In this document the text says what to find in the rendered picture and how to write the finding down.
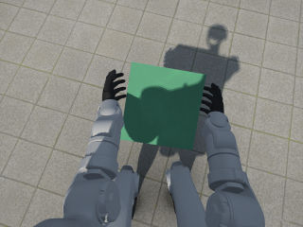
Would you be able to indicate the robot left hand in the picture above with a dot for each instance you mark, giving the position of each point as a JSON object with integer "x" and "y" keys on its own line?
{"x": 109, "y": 91}

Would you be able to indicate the left robot forearm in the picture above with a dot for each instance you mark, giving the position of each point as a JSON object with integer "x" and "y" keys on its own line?
{"x": 100, "y": 159}

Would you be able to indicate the right robot forearm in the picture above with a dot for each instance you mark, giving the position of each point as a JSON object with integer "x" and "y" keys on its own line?
{"x": 224, "y": 161}

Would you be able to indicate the robot thigh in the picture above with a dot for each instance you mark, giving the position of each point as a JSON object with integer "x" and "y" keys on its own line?
{"x": 127, "y": 183}
{"x": 189, "y": 209}

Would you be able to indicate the robot right upper arm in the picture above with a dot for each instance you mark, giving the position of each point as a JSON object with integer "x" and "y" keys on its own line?
{"x": 227, "y": 209}

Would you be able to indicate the robot right hand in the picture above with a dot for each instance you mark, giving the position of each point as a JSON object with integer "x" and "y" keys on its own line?
{"x": 216, "y": 99}

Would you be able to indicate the left robot thigh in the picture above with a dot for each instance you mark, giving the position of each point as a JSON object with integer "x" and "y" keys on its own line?
{"x": 127, "y": 183}

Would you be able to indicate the robot left upper arm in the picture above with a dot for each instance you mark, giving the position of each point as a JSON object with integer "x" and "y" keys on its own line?
{"x": 89, "y": 203}

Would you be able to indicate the carton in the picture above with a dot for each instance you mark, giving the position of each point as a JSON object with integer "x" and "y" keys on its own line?
{"x": 162, "y": 106}

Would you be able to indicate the right robot thigh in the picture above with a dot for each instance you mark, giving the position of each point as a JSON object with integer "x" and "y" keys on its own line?
{"x": 189, "y": 209}

